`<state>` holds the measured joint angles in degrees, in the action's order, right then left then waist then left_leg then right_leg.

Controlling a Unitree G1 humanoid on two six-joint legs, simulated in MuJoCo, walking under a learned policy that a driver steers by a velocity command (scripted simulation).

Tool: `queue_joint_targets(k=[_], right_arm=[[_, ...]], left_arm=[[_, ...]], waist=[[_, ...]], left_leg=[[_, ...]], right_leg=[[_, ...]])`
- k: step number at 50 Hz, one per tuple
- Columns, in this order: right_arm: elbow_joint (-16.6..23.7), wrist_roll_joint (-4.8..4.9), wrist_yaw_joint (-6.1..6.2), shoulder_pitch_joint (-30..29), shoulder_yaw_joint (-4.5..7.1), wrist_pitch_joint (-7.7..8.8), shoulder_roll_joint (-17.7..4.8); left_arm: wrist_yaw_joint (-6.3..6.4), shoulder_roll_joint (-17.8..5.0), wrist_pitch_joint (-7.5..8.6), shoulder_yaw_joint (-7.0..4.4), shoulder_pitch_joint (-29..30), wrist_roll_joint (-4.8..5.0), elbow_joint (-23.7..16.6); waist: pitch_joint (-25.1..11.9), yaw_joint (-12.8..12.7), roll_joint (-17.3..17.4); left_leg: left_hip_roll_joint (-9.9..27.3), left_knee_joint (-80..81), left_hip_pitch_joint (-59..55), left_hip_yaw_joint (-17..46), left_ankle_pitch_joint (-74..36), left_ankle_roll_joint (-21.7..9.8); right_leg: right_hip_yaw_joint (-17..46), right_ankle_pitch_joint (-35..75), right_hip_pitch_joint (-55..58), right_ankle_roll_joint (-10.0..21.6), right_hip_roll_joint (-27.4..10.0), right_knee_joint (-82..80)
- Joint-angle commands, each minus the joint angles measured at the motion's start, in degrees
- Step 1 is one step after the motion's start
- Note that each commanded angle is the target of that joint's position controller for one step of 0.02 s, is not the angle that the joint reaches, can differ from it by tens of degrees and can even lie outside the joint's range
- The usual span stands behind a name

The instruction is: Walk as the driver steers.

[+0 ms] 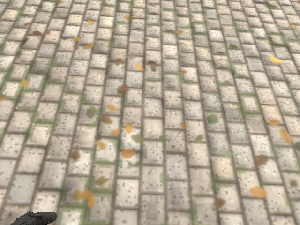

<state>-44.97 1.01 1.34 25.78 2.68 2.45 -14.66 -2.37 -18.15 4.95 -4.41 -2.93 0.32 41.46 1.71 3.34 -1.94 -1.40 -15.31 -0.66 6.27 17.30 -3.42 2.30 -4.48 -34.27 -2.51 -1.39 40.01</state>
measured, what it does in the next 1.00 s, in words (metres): walks ahead: right foot, then left foot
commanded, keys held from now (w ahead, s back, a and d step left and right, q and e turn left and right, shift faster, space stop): w+q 0.10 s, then w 0.36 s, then w+e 0.10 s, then e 0.44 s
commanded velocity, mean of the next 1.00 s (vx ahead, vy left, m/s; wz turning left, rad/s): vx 0.36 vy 0.00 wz -0.01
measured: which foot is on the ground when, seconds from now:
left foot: down 0.00-0.18, up 0.20-0.62, down 0.64-1.00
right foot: up 0.00-0.16, down 0.18-0.64, up 0.66-1.00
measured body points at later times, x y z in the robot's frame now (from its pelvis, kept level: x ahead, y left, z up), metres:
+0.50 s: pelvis +0.27 -0.02 +0.00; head +0.30 -0.01 +0.45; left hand +0.24 +0.26 -0.13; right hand +0.52 -0.22 -0.08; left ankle +0.39 +0.16 -0.70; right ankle +0.25 -0.14 -0.75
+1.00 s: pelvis +0.45 +0.06 +0.00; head +0.49 +0.05 +0.44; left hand +0.64 +0.32 -0.10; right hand +0.55 -0.24 -0.11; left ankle +0.47 +0.17 -0.75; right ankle +0.51 -0.07 -0.71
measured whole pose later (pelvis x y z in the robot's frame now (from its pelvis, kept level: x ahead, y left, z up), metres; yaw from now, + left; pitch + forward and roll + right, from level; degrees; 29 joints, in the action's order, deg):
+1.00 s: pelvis +0.45 +0.06 +0.00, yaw -6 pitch +1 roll +1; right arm -43.0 -0.3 0.9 9.7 3.8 1.9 -16.8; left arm -0.7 -17.6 -3.4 -4.1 -8.0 0.7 39.5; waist 4.1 1.8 -1.2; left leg 2.6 -22.2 11.5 -12.4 11.2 -1.3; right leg -1.1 -14.2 -29.6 -2.7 -3.7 44.8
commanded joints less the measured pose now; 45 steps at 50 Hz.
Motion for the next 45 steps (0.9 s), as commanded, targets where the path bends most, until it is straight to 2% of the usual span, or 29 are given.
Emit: queue_joint_targets(k=[1, 4, 6, 7, 8, 9, 10, 11, 12, 13, 14, 15, 17, 19, 21, 23, 27, 29, 30, 31, 32, 33, 34, 35, 37, 38, 40, 41, 45], right_arm=[[3.2, 0.19, 0.77, 1.0, 3.26, 0.43, -11.9], [3.1, 0.83, 0.94, 0.5, 3.68, 0.31, -12.5], [3.4, 0.52, 0.98, -0.8, 3.96, -0.03, -12.7], [3.6, 0.11, 0.89, -1.3, 3.79, -0.21, -12.0], [3.9, -0.38, 0.69, -1.6, 3.15, -0.37, -10.4], [5.2, -1.53, 0.53, -1.4, 1.79, -0.43, -7.1], [5.8, 0.34, 0.16, 9.1, -0.02, 0.31, 0.1], [4.0, 1.86, 0.11, 6.4, 1.05, 0.74, -6.8], [5.5, 2.21, -0.1, -1.4, 2.0, 1.0, -10.2], [6.6, 1.21, 0.0, -6.1, 1.8, 1.29, -10.1], [7.3, 0.11, -0.18, -9.1, 1.9, 1.64, -9.6], [7.5, 0.09, -0.53, -8.8, 1.9, 1.63, -8.7], [7.2, 0.27, -0.95, -7.6, 1.23, 1.33, -6.2], [8.5, -0.37, -1.14, -10.8, 0.35, 1.12, -4.6], [9.5, -0.94, -1.5, -14.2, -0.34, 1.53, -4.1], [10.1, -0.73, -1.98, -17.6, -0.66, 1.99, -4.1], [12.4, -0.06, -2.66, -24.2, -0.28, 2.66, -5.6], [12.5, -0.24, -2.88, -23.8, 0.48, 3.11, -7.2], [11.8, -0.65, -2.81, -20.9, 1.1, 3.34, -8.0], [10.2, -1.3, -2.48, -15.2, 2.25, 3.5, -9.9], [9.5, -2.5, -2.0, -8.3, 3.32, 3.58, -13.5], [10.0, -4.0, -1.42, -5.3, 4.04, 2.56, -18.1], [9.9, -3.27, -1.75, -4.1, 3.55, 1.8, -15.1], [10.1, -2.47, -1.8, -7.1, 2.54, 1.48, -11.6], [9.7, -1.74, -1.82, -13.3, 1.38, 1.4, -7.7], [9.5, -1.9, -1.82, -15.8, 1.27, 1.51, -7.0], [9.0, -2.77, -1.58, -18.6, 1.77, 1.99, -7.7], [8.7, -2.79, -1.29, -19.6, 2.03, 2.08, -8.2], [7.6, -1.96, 0.04, -20.6, 2.86, 1.32, -9.9]], left_arm=[[-0.45, -1.4, 1.47, 0.47, 12.6, 0.47, -7.3], [-0.48, -3.6, 1.94, -0.17, 11.3, 0.83, -7.7], [-0.21, -5.5, 2.27, -0.95, 7.1, 0.85, -6.7], [0.17, -6.9, 2.36, -1.75, 2.2, 0.73, -5.4], [0.62, -8.7, 2.3, -2.66, -5.4, 0.44, -3.5], [1.04, -11.2, 2.12, -3.05, -15.4, -0.76, -2.6], [0.36, -15.2, 1.68, -3.88, -19.8, -1.22, 0.3], [-0.01, -8.6, 1.91, -2.36, -18.5, -0.01, 0.4], [0.39, -5.7, 1.67, -1.55, -14.1, 0.32, 0.0], [0.61, -5.0, 1.37, -1.19, -11.2, -0.09, -0.1], [0.72, -4.0, 1.14, -0.87, -9.7, -0.61, 0.3], [0.94, -3.3, 1.3, -0.45, -9.0, -1.29, 0.6], [1.13, -2.9, 1.69, -0.3, -9.1, -0.61, 1.5], [1.29, -4.8, 1.98, -0.66, -9.7, 0.22, 2.5], [1.47, -6.6, 1.83, -1.05, -10.0, 0.49, 2.8], [1.46, -7.6, 1.48, -1.18, -10.6, 0.81, 3.1], [1.51, -9.1, 0.35, -1.31, -16.0, 1.83, 5.0], [1.79, -9.6, -0.6, -1.4, -16.8, 1.61, 5.6], [2.0, -9.6, -1.17, -1.32, -16.4, 1.42, 5.7], [2.13, -8.3, -1.42, -0.81, -16.9, 1.05, 5.7], [2.24, -5.2, -1.27, 0.35, -16.8, -0.04, 4.3], [2.47, 1.2, -0.87, 2.35, -23.7, -0.74, 3.4], [2.74, -3.3, -0.81, 1.36, -25.1, 0.85, 4.0], [2.98, -7.1, -1.41, 0.03, -21.4, 2.0, 3.6], [3.54, -6.2, -3.06, -0.34, -17.0, 1.24, 2.8], [3.67, -5.4, -4.27, -0.6, -17.3, 1.1, 2.7], [3.84, -3.2, -6.13, -0.46, -17.6, 1.06, 1.8], [3.87, -2.7, -6.7, -0.44, -16.6, 0.91, 0.8], [2.7, -1.8, -7.38, -0.15, -11.6, 0.27, -2.5]], waist=[[4.4, 2.1, 8.8], [4.2, 0.5, 9.9], [2.3, -1.7, 11.4], [-1.2, -4.1, 11.9], [-7.2, -7.8, 11.2], [-16.9, -11.5, 6.0], [-25.8, -5.5, -17.1], [-20.3, -7.6, -12.1], [-10.8, -8.3, -7.1], [-6.6, -7.3, -1.7], [-3.7, -6.3, -0.5], [-3.2, -4.5, -1.8], [-2.7, -3.0, -3.2], [-0.1, -3.1, -2.5], [0.7, -4.0, -1.8], [1.1, -5.1, -1.4], [2.0, -7.0, -1.0], [1.7, -5.8, -1.4], [0.1, -3.6, -1.6], [-4.0, -0.8, -1.2], [-11.4, 2.2, 1.7], [-20.4, 0.4, 17.5], [-25.8, 1.3, 18.4], [-18.7, 1.1, 13.2], [-10.5, -1.5, 9.0], [-8.3, -3.4, 9.5], [-6.7, -5.2, 9.7], [-5.9, -5.5, 9.6], [-6.2, -4.6, 8.2]], left_leg=[[10.3, 4.8, 6.6, 8.6, -14.4, -7.6], [12.5, 2.8, 5.2, 11.5, -15.9, -6.4], [13.4, -1.3, 2.5, 11.8, -25.0, -5.3], [12.1, -7.1, 1.9, 10.3, -34.9, -4.3], [8.9, -17.2, 4.2, 7.8, -39.7, -2.5], [5.5, -33.6, 14.5, 6.7, -27.0, -0.9], [-3.9, -53.9, 34.0, 3.8, 13.8, 2.9], [-1.1, -60.3, 39.9, 6.4, 14.4, 2.7], [1.4, -60.8, 42.4, 4.5, 9.7, 2.2], [3.9, -58.9, 40.6, 2.5, 5.8, 1.8], [5.5, -55.9, 39.1, 1.7, 3.6, 1.6], [7.0, -53.9, 36.4, 1.7, 2.0, 1.3], [8.1, -49.5, 34.8, 0.4, 2.1, 1.6], [9.1, -42.6, 36.2, -1.2, 1.0, 2.6], [9.3, -35.0, 35.4, -2.4, -5.7, 3.2], [8.1, -27.3, 32.6, -4.0, -12.2, 3.5], [5.6, -18.3, 29.0, -4.3, -16.9, 3.9], [4.3, -14.8, 26.0, -4.3, -15.4, 3.1], [3.2, -12.3, 21.2, -5.1, -15.9, 2.4], [2.5, -10.6, 12.1, -6.0, -17.8, 1.0], [9.5, -13.1, -0.9, -0.9, -29.6, -1.5], [26.3, -13.9, -18.8, 17.9, -43.3, -9.9], [27.8, -10.0, -17.4, 26.6, -41.2, -13.2], [25.6, -9.8, -12.2, 18.4, -40.7, -11.7], [20.9, -7.7, -0.9, 7.1, -41.8, -9.2], [19.3, -5.4, 5.1, 3.2, -40.0, -8.5], [18.8, -1.5, 11.6, -0.9, -37.8, -9.5], [19.1, -0.3, 12.6, -2.5, -36.8, -9.9], [19.2, 1.3, 12.1, -8.2, -31.7, -9.7]], right_leg=[[-2.5, 6.1, 0.7, -0.7, 2.9, -7.8], [-0.1, 6.4, 4.5, 0.5, 2.4, -11.3], [-0.8, 2.7, 8.6, 2.1, 2.6, -11.6], [-2.4, 2.0, 15.2, 3.7, 3.7, -12.5], [-2.7, 3.0, 26.6, 5.7, 2.9, -12.7], [8.2, -2.5, 44.2, 9.9, -7.0, -10.1], [39.7, -17.9, 60.6, 19.7, -21.1, -18.5], [44.9, -27.9, 56.3, 18.6, -20.1, -25.0], [34.3, -25.8, 47.8, 16.5, -18.1, -25.4], [27.0, -18.3, 39.9, 15.4, -15.9, -25.6], [21.9, -11.5, 33.6, 15.3, -13.9, -26.5], [18.6, -7.9, 29.9, 15.2, -12.4, -27.8], [15.3, -5.2, 26.8, 16.3, -11.7, -30.4], [12.5, -3.5, 23.9, 17.4, -12.4, -33.1], [8.7, -1.7, 22.8, 17.0, -11.4, -34.1], [4.8, 0.7, 21.9, 15.5, -9.7, -33.9], [6.2, 0.4, 24.7, 13.6, -10.8, -31.1], [7.7, 2.9, 27.3, 12.0, -11.6, -27.2], [7.0, 8.6, 27.7, 10.4, -10.3, -22.6], [5.2, 15.5, 26.8, 8.3, -7.1, -14.3], [2.8, 7.4, 20.4, 5.3, -3.2, -1.5], [-1.6, -25.1, 2.8, 0.4, 4.0, 19.4], [4.7, -33.1, -0.3, -0.4, 3.9, 29.4], [5.0, -31.1, -3.9, -0.5, 1.6, 33.5], [2.6, -25.3, -3.8, -1.0, -2.0, 30.8], [2.2, -23.1, -0.2, -1.3, -3.3, 28.4], [0.4, -19.2, 4.4, -2.1, -2.7, 25.9], [0.2, -17.7, 4.4, -2.3, -2.9, 23.3], [-0.9, -8.5, 7.6, -1.3, -3.7, 11.3]])
Keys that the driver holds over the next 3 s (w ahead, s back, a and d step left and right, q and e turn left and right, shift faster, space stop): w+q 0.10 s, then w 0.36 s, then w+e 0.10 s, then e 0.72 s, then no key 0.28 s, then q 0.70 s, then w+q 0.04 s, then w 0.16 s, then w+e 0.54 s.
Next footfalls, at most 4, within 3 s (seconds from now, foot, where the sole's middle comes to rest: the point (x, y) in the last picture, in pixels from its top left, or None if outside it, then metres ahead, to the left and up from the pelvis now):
0.18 right None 0.28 -0.14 -0.78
0.64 left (97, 219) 0.50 0.17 -0.78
1.10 right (155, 210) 0.53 -0.08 -0.78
1.52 left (102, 200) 0.59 0.15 -0.78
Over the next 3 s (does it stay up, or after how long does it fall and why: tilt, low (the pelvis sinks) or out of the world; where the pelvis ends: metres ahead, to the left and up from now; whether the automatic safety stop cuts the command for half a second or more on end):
stays up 0.74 0.04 0.00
